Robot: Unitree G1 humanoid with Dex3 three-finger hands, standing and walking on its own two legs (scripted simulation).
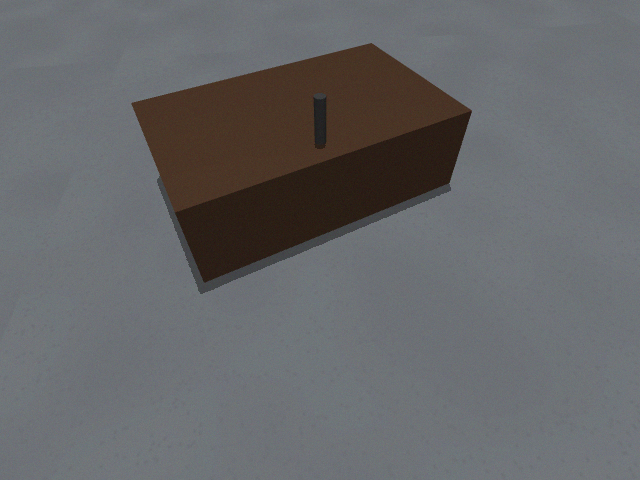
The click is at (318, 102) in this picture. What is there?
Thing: slim round
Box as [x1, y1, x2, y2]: [314, 93, 325, 144]
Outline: 317,93 314,95 315,142 318,144 322,144 325,142 325,95 323,93
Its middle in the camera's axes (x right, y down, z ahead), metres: +0.00 -0.42 +1.39
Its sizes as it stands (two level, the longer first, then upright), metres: 0.043 0.043 0.184
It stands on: a support 0.39 m high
